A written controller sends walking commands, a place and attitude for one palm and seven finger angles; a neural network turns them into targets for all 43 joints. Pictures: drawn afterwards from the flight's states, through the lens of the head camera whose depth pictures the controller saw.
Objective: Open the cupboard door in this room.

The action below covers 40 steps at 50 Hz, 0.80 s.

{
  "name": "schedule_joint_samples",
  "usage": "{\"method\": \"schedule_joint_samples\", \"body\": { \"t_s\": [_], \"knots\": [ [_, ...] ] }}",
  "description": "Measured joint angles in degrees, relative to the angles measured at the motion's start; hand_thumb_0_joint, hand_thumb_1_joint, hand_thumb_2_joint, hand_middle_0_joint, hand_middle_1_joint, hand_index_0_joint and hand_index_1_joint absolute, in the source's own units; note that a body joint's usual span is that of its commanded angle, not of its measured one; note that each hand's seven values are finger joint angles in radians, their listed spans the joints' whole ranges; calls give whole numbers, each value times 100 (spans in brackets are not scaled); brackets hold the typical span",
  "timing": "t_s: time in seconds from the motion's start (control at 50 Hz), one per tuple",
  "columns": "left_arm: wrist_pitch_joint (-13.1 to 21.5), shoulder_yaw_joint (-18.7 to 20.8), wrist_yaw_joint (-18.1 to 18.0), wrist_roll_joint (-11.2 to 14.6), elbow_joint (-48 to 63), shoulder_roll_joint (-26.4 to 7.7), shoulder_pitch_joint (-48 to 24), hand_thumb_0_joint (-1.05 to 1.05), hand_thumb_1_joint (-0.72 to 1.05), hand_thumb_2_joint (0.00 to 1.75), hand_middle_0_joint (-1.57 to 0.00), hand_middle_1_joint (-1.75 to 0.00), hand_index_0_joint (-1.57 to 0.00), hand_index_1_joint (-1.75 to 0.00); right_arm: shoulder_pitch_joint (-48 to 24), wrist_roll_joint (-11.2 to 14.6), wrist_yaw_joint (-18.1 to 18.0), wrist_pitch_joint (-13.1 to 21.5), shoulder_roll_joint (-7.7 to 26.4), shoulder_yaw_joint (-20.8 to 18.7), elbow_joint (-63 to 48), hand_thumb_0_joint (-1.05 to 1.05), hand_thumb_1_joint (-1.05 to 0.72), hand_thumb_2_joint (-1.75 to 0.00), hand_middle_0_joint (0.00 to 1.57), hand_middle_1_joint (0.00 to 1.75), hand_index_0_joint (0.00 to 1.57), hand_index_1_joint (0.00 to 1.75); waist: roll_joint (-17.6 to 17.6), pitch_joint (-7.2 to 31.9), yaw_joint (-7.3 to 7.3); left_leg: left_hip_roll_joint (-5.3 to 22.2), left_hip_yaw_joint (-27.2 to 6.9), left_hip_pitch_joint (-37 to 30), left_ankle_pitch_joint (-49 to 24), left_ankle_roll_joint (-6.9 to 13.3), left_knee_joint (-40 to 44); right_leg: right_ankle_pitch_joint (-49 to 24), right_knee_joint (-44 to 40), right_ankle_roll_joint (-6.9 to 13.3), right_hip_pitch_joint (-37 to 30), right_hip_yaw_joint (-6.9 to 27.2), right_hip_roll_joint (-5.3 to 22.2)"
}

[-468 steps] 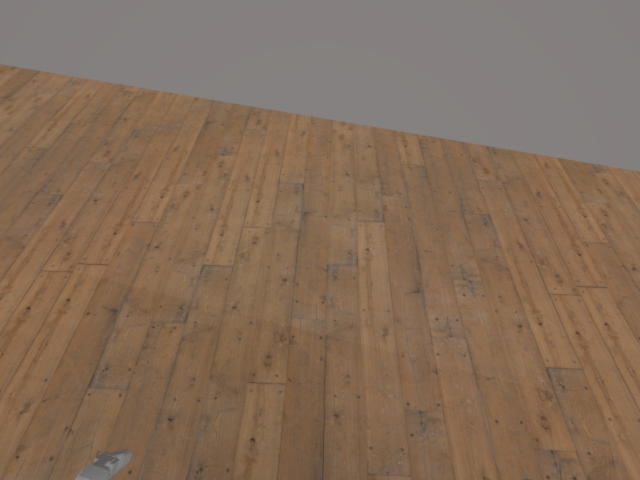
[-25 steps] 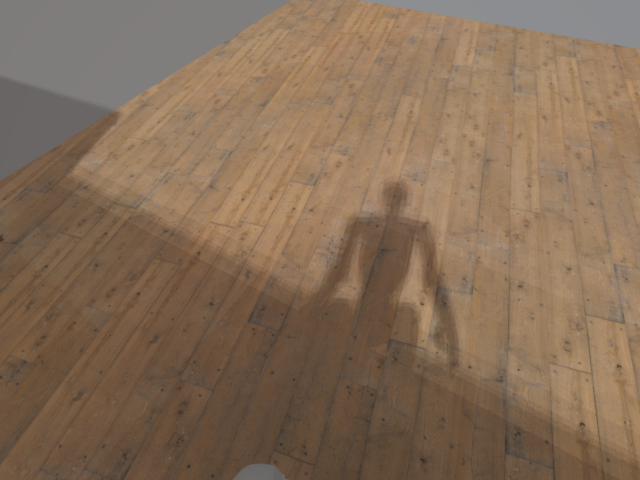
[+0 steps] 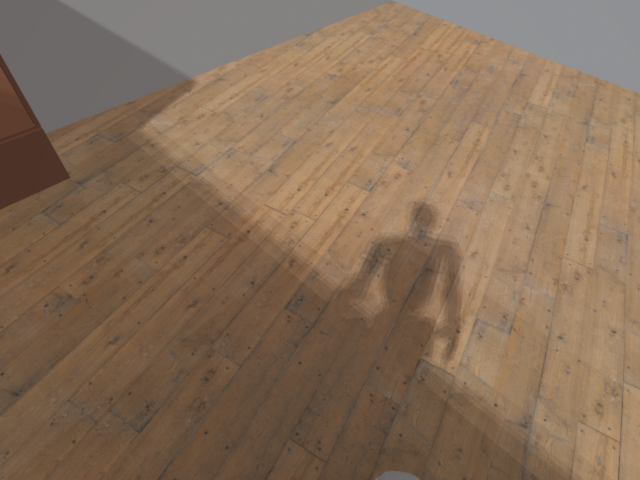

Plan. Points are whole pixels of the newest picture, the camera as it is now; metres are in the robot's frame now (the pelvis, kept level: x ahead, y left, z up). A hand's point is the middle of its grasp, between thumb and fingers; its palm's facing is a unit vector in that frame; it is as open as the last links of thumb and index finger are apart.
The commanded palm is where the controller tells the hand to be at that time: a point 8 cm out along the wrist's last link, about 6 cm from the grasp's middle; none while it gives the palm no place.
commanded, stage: turn or walk to find it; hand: left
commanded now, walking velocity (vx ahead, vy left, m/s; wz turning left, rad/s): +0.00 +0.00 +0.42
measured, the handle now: out of the picture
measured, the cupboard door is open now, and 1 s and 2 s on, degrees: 0 0 0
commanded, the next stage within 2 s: stand and wait in 0.56 s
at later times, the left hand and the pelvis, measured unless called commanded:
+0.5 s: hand out of the picture +0.01 +0.12 -0.14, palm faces +0.26 -0.93 -0.27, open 7.4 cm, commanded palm none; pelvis -0.03 -0.08 +0.00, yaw +14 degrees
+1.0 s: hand out of the picture -0.16 +0.14 -0.18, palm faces +0.41 -0.89 -0.20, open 7.4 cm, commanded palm none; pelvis -0.08 -0.03 +0.00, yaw +20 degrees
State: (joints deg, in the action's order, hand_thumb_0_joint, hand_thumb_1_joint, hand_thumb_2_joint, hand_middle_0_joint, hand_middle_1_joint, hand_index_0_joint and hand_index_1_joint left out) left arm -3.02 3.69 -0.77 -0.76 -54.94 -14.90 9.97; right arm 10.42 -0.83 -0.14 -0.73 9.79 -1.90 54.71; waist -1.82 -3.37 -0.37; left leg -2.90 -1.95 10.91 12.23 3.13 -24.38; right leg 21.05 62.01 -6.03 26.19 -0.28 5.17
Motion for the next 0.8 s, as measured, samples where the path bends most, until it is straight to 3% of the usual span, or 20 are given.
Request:
{"method": "schedule_joint_samples", "body": {
  "t_s": [0.16, 0.22, 0.24, 0.28, 0.32, 0.38, 0.46, 0.56, 0.64, 0.72, 0.76, 0.8],
  "knots": [
    [27, -83, -27, 54, 245, 235, -391, 0, 91, 89, -19, -30, -20, -30, 485, -66, -3, -120, 85, -113, 160, 0, -91, -90, 21, 30, 20, 30, 248, -4, 323, -129, -353, 305, -104, -154, -161, 385, -1455, 125, -504, -5, -284],
    [135, -132, -18, 77, 357, 325, -419, 0, 91, 89, -19, -30, -20, -30, 637, -52, 6, -175, 152, -170, 225, 0, -91, -90, 21, 30, 20, 30, 336, 28, 361, -185, -484, 551, -52, -298, -422, -209, -2698, 204, -1001, -53, -373],
    [190, -142, -28, 60, 372, 370, -411, 0, 91, 89, -19, -30, -20, -30, 671, -27, 14, -190, 193, -193, 248, 0, -91, -90, 21, 30, 20, 30, 406, 27, 348, -174, -534, 667, 21, -351, -614, -376, -2980, 333, -1110, -107, -409],
    [234, -203, -34, 22, 386, 472, -368, 0, 91, 89, -20, -30, -20, -30, 679, -16, 14, -262, 266, -261, 295, 0, -91, -90, 21, 30, 20, 30, 535, -30, 374, -175, -513, 1014, 924, -416, -1540, -405, -2898, 677, -1107, -267, -436],
    [223, -226, -36, 21, 388, 546, -246, 0, 90, 89, -20, -30, -20, -30, 708, -44, 38, -340, 317, -316, 321, 0, -91, -90, 20, 30, 20, 30, 524, 2, 374, -188, -356, 1402, 1269, -454, -2693, -421, -2976, 842, -1182, -392, -346],
    [198, -236, -46, 36, 309, 619, -67, 0, 90, 89, -20, -30, -20, -30, 716, -69, 85, -375, 406, -372, 340, 0, -91, -90, 20, 30, 20, 30, 518, 33, 357, -5, -195, 1733, 976, -545, -3901, -567, -3259, 883, -1341, -542, -272],
    [230, -240, -46, 41, 194, 678, 111, 0, 90, 89, -20, -30, -20, -30, 743, -70, 95, -383, 476, -396, 367, 0, -91, -90, 20, 30, 20, 30, 514, 51, 333, 270, -197, 1763, 617, -698, -4419, -666, -3454, 916, -1446, -812, -209],
    [284, -183, -72, 8, 102, 641, 307, 0, 91, 89, -20, -30, -20, -30, 643, -71, 84, -439, 483, -374, 446, 0, -91, -90, 20, 30, 20, 30, 436, 60, 175, 488, -160, 1484, 743, -794, -4111, -665, -3448, 929, -1407, -1109, -113],
    [286, -158, -61, -50, -14, 554, 442, 0, 91, 89, -20, -30, -20, -30, 392, -40, 61, -417, 448, -312, 440, 0, -92, -90, 20, 30, 20, 30, 322, 8, 16, 553, 48, 1079, 1177, -769, -3183, -647, -3342, 887, -1315, -1282, 19],
    [284, -133, -44, -89, -200, 425, 589, 0, 91, 89, -20, -30, -20, -30, 12, 20, 24, -302, 366, -212, 364, 0, -92, -90, 20, 30, 20, 30, 180, -48, -192, 495, 297, 575, 1360, -658, -1968, -644, -3163, 802, -1149, -1333, 120],
    [253, -120, -46, -69, -334, 355, 674, 0, 91, 89, -20, -30, -20, -30, -151, 39, 11, -194, 311, -154, 296, 0, -92, -90, 20, 30, 20, 30, 132, -40, -233, 456, 422, 225, 892, -601, -1133, -608, -3000, 724, -1052, -1363, 150],
    [170, -112, -57, -10, -474, 262, 748, 0, 90, 89, -20, -30, -20, -30, -272, 31, -2, -56, 203, -105, 270, 0, -92, -90, 20, 30, 20, 30, 13, -24, -250, 388, 495, 2, 657, -359, -662, -424, -2680, 594, -914, -1274, 199]
  ]
}}
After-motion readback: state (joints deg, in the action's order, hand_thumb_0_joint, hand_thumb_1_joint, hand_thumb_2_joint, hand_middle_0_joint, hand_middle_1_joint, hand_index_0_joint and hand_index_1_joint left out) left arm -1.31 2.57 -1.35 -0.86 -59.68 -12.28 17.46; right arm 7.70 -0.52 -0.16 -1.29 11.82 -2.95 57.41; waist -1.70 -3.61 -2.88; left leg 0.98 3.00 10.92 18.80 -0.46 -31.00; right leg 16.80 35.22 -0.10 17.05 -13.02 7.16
